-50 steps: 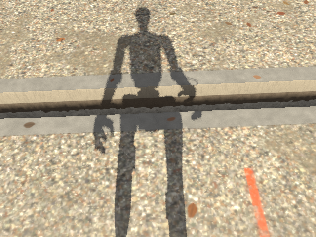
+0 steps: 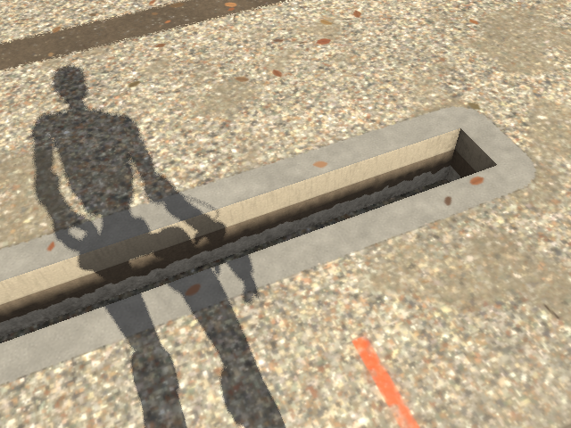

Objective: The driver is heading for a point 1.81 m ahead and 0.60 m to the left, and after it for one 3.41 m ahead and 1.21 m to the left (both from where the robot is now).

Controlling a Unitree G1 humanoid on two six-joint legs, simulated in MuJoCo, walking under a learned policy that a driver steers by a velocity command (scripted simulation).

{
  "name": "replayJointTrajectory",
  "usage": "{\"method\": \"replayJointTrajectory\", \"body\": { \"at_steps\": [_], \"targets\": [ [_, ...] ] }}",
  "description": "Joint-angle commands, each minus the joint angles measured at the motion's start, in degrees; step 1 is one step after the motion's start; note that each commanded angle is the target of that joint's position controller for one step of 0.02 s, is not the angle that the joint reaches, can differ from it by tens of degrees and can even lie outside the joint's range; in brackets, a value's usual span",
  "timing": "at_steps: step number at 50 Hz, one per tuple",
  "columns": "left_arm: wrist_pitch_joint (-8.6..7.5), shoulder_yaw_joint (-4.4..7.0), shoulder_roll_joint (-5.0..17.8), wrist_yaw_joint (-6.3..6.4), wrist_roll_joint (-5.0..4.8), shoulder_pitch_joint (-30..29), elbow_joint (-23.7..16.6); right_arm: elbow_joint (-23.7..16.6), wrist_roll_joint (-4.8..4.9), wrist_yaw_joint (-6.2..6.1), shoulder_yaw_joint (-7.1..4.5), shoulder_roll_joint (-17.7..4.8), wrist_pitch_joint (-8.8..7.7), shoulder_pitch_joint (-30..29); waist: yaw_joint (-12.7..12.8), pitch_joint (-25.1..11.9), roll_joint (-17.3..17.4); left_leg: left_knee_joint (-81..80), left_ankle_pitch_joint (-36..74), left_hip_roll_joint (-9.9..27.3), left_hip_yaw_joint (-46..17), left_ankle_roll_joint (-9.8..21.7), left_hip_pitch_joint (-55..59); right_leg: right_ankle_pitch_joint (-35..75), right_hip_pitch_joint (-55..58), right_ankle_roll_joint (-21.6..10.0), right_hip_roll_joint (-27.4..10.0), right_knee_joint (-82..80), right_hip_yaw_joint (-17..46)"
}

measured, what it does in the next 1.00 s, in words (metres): steps on the spot, turning left: left foot, then right foot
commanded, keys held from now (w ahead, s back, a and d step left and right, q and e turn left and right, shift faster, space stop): q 0.66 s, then no key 0.16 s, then w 0.18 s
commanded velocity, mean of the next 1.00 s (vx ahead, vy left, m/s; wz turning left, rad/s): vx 0.03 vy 0.00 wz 0.45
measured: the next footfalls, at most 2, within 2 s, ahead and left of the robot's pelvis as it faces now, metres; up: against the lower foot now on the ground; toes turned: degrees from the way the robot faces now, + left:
left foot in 0.12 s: +0.00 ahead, +0.10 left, +0.00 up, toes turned +8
right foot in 0.66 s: +0.07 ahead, -0.07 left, +0.00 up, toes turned +29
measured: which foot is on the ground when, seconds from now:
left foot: up 0.00-0.10, down 0.12-0.66, up 0.68-1.00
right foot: down 0.00-0.12, up 0.14-0.64, down 0.66-1.00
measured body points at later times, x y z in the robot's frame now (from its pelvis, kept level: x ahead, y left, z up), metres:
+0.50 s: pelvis -0.03 +0.02 +0.00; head +0.00 +0.05 +0.45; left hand +0.02 +0.32 -0.12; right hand +0.16 -0.22 -0.10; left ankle -0.04 +0.10 -0.74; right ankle +0.03 -0.12 -0.69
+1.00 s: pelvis -0.01 +0.00 +0.01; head +0.00 -0.01 +0.46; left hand -0.07 +0.27 -0.11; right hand +0.22 -0.18 -0.12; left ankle -0.11 +0.08 -0.70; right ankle +0.03 -0.09 -0.74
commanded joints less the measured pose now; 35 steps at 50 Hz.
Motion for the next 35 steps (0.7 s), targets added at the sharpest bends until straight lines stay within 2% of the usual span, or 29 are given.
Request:
{"method": "replayJointTrajectory", "body": {
  "at_steps": [1, 3, 5, 6, 7, 8, 9, 10, 11, 12, 13, 14, 16, 21, 25, 30, 32, 33, 34, 35],
  "targets": [
    [-0.15, 3.44, 10.2, 0.09, 0.16, 2.9, -1.6, -5.6, 0.29, 0.12, -0.67, -3.3, -0.53, -2.4, 3.4, -4.4, -9.9, -3.9, -1.3, 0.0, 1.5, 0.6, -3.5, 29.7, 8.3, -10.1, -16.4, -3.3, 9.8],
    [-0.13, 3.97, 11.1, -0.11, 0.12, 2.3, -1.4, -6.1, 0.49, 0.25, -0.71, -3.3, -0.79, -1.6, 2.7, -5.0, -10.0, -8.2, 0.0, -0.3, 2.5, 1.6, -0.6, 29.0, 7.2, -9.3, -16.9, -1.6, 9.5],
    [0.11, 4.48, 11.8, -0.15, -0.28, 0.7, -1.2, -5.8, 0.31, 0.33, -0.58, -2.8, -1.59, 0.9, -0.1, -5.4, -8.2, -20.2, 10.4, -1.3, 3.5, 3.1, 6.6, 22.6, 3.1, -5.6, -15.2, 3.0, 6.4],
    [0.14, 4.51, 11.0, -0.26, -0.17, 1.6, -1.0, -5.9, -0.45, 0.04, -1.09, -5.3, -2.34, 1.4, -0.5, -5.1, -2.8, -27.4, 16.8, 1.4, -3.3, 4.4, 11.1, 12.1, -2.4, -1.5, -12.3, 9.5, 3.4],
    [0.50, 3.62, 6.8, -0.62, 0.43, 2.7, -3.0, -6.8, -1.22, -0.38, -2.58, -12.7, -3.30, 3.0, 1.0, -5.4, 13.0, -29.9, 37.2, 17.5, -24.5, 8.3, 18.4, -11.9, -16.3, 3.1, -4.3, 24.9, -2.2],
    [1.43, 3.02, 6.7, -0.03, 0.03, -3.2, -5.4, -6.0, -0.45, -0.44, -3.98, -16.6, -3.09, 6.6, -2.8, -3.0, 15.5, -30.5, 50.1, 22.8, -31.3, 17.4, 14.6, -23.9, -22.9, 3.5, 2.4, 32.5, 3.9],
    [1.78, 3.23, 7.9, -0.08, 0.01, -3.2, -4.8, -6.0, -0.10, -0.59, -3.50, -14.0, -2.78, 6.1, -1.8, -1.9, 7.7, -30.4, 46.6, 20.3, -27.2, 18.6, 14.4, -20.7, -23.7, 3.6, 0.4, 37.8, 7.7],
    [1.61, 3.46, 8.3, -0.50, -0.58, -2.4, -3.9, -6.7, 0.34, -0.86, -2.78, -11.5, -2.41, 1.8, 0.2, -0.4, 4.7, -30.6, 40.9, 16.5, -22.9, 17.1, 13.0, -15.4, -23.7, 3.4, -0.4, 38.4, 8.9],
    [1.21, 3.73, 9.1, -0.73, -0.77, -1.2, -3.1, -7.5, 0.33, -1.08, -2.30, -10.1, -1.99, -2.3, 2.1, 0.1, 3.6, -30.9, 38.0, 12.9, -19.9, 14.6, 12.6, -11.1, -23.4, 3.5, -0.9, 36.9, 9.2],
    [1.14, 4.05, 10.0, -0.97, -0.05, -0.1, -2.5, -8.3, 0.72, -1.35, -2.12, -9.4, -1.93, -4.1, 2.5, -0.9, 4.3, -30.7, 39.2, 11.0, -18.3, 13.7, 13.5, -8.3, -23.0, 3.9, -0.6, 37.1, 8.7],
    [1.16, 4.10, 10.0, -1.25, 0.32, 1.4, -1.9, -8.6, 0.74, -1.31, -2.00, -8.9, -1.99, -4.2, 2.5, -2.9, 4.2, -30.2, 41.1, 9.9, -17.3, 13.5, 14.5, -6.8, -21.9, 4.3, 0.0, 37.9, 8.4],
    [1.25, 4.05, 9.7, -1.45, 0.27, 2.0, -1.8, -8.5, 0.80, -1.19, -2.08, -9.1, -2.14, -3.4, 2.4, -4.1, 3.5, -30.0, 41.6, 9.7, -17.3, 13.4, 15.3, -6.0, -21.6, 4.7, 0.3, 38.0, 8.5],
    [1.52, 3.87, 9.2, -1.48, -0.03, 1.7, -2.2, -8.2, 0.75, -1.13, -2.41, -9.8, -2.34, -1.9, 1.7, -4.2, 3.0, -30.0, 39.2, 9.4, -18.2, 13.5, 16.4, -5.4, -22.5, 5.2, 0.3, 35.8, 8.8],
    [1.76, 3.68, 9.6, -1.00, 0.02, -0.5, -3.6, -8.5, 0.07, -1.24, -2.88, -11.0, -1.97, -0.2, -0.1, -2.9, 5.4, -30.2, 28.7, 9.1, -23.3, 14.5, 15.5, -6.3, -22.7, 5.7, 0.9, 27.3, 9.7],
    [1.16, 3.31, 9.6, -0.80, -0.25, -1.4, -4.7, -9.4, -0.43, -0.93, -3.27, -11.9, -1.69, -1.1, -0.4, -3.1, 5.5, -28.7, 27.3, 8.5, -27.0, 14.8, 12.1, -7.7, -18.5, 4.9, 2.1, 21.9, 10.1],
    [0.09, 2.87, 9.9, -0.24, -1.18, 1.2, -5.6, -10.4, -0.58, -0.30, -3.63, -12.3, -1.36, -4.4, 1.1, -4.5, 6.5, -26.0, 33.5, 7.0, -32.0, 12.6, 8.6, -8.6, -8.9, 2.9, 4.4, 12.1, 10.4],
    [-0.65, 2.71, 9.5, 0.47, -1.09, 5.5, -4.9, -10.8, 0.21, -0.36, -3.46, -11.5, -1.32, -7.5, 4.3, -4.5, 5.6, -23.6, 29.5, 3.9, -31.8, 8.8, 4.5, -1.3, 0.3, 2.1, 4.4, -1.7, 10.3],
    [-1.12, 3.23, 12.0, 1.12, -0.50, 6.7, -4.8, -11.2, 0.65, -0.56, -2.90, -9.5, -1.57, -7.1, 4.2, -4.8, 1.5, -19.6, 20.0, 0.6, -29.0, 5.5, -0.2, -0.3, 6.0, 0.9, -1.4, -8.8, 15.4],
    [-1.10, 3.62, 15.9, 1.53, 0.10, 5.3, -6.0, -10.8, 0.35, -0.74, -1.68, -4.3, -1.82, -1.9, 1.0, -6.3, -11.2, -6.9, 0.4, -6.6, -17.8, 2.2, -5.4, 0.1, 10.7, -2.6, -16.7, -13.1, 29.9],
    [-0.61, 4.35, 19.1, 0.88, 0.38, 2.8, -6.8, -11.0, -0.86, -1.38, -2.79, -8.9, -1.59, -1.9, 1.3, -3.7, -13.6, 2.6, -8.2, -11.3, -9.9, 1.3, -10.7, 6.3, 2.9, -9.6, -21.9, -13.1, 37.7]
  ]
}}
Keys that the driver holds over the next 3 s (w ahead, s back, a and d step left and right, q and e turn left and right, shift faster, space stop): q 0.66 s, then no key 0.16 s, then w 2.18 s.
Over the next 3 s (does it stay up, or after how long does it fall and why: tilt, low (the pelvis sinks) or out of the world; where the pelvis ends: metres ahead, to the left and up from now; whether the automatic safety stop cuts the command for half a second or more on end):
stays up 0.85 0.47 -0.01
